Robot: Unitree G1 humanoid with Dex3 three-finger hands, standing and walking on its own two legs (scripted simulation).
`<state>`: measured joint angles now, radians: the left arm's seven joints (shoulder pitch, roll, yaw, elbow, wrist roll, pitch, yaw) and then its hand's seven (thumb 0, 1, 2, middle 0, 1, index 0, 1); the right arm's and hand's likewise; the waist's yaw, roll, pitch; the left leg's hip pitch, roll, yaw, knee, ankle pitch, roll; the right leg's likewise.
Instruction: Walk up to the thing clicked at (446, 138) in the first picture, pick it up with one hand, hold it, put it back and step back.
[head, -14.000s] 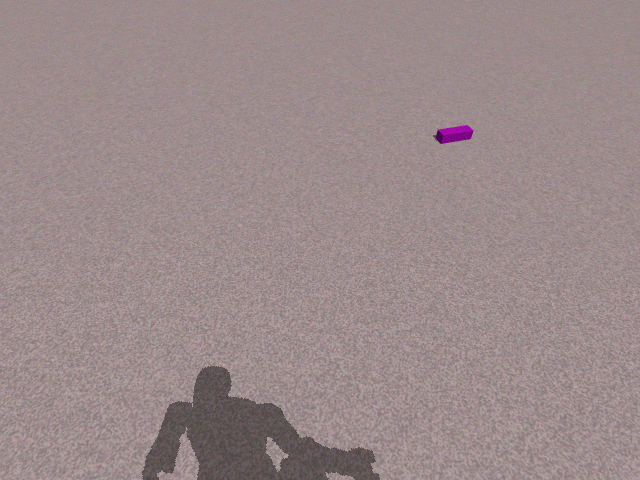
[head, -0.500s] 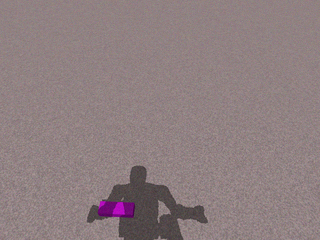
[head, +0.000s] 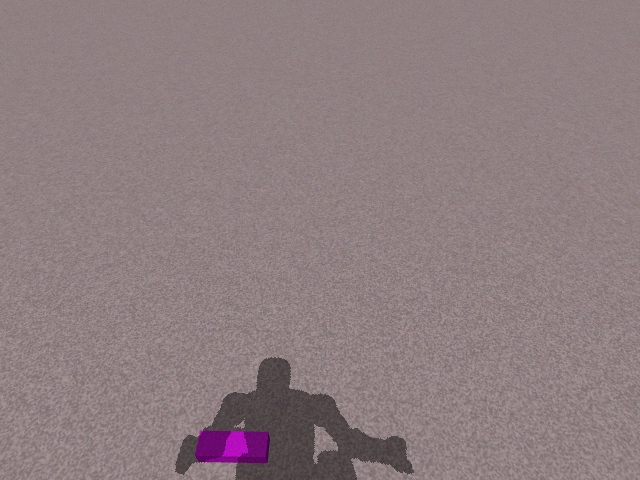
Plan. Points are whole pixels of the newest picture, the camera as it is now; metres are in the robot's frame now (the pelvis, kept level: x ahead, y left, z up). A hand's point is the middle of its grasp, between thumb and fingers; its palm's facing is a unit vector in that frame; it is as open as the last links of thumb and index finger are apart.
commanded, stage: walk up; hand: left
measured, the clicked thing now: (233, 446) +0.43 +0.27 -0.75
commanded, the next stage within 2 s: stand in 0.58 s
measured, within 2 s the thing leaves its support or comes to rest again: neither
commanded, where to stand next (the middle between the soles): +0.04 +0.02 m, yaw +1 degrees
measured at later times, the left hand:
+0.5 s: hand out of the picture +0.08 +0.25 -0.15, palm faces -0.02 -0.94 -0.34, open 7.4 cm
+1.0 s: hand out of the picture +0.08 +0.25 -0.15, palm faces -0.04 -0.94 -0.35, open 7.4 cm
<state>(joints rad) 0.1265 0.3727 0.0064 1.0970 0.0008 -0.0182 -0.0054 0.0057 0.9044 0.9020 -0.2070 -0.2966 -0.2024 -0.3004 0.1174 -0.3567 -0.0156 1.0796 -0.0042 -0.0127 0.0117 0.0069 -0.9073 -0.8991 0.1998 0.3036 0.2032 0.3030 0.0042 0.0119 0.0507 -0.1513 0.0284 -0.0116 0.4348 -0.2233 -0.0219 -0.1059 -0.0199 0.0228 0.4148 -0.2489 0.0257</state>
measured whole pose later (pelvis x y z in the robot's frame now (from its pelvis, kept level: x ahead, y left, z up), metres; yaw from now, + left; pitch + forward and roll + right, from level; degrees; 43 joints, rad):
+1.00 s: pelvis -0.01 -0.01 +0.01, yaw -1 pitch -3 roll +0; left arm 0.09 0.36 -0.01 1.13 0.01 -0.01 0.00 0.00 0.90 0.90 -0.21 -0.30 -0.20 -0.30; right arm 0.08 -0.35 -0.01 1.14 -0.01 -0.01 0.01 0.01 -0.91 -0.90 0.20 0.30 0.20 0.30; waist -0.01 0.00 0.07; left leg -0.12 0.04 0.00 0.32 -0.15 -0.03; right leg -0.09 -0.01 0.03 0.33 -0.19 0.02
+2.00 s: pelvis +0.00 +0.00 +0.01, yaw +0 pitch -2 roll +0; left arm 0.12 0.36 -0.01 1.12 0.01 -0.01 0.00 0.00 0.90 0.90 -0.21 -0.30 -0.20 -0.30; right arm 0.11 -0.34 -0.01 1.14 -0.01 -0.01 0.01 0.01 -0.91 -0.90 0.20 0.30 0.20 0.30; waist 0.00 0.00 0.06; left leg -0.13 0.03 0.00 0.33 -0.16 -0.03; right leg -0.10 -0.02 0.03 0.34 -0.20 0.02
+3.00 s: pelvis +0.00 -0.01 +0.01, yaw +0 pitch -2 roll +0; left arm 0.13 0.36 -0.01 1.11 0.01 -0.01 0.00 0.00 0.90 0.90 -0.21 -0.30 -0.20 -0.30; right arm 0.12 -0.34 -0.01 1.13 -0.01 -0.01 0.01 0.01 -0.91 -0.90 0.20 0.30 0.20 0.30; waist 0.00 0.00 0.06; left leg -0.12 0.04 -0.01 0.33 -0.17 -0.03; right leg -0.09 -0.02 0.02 0.33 -0.20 0.02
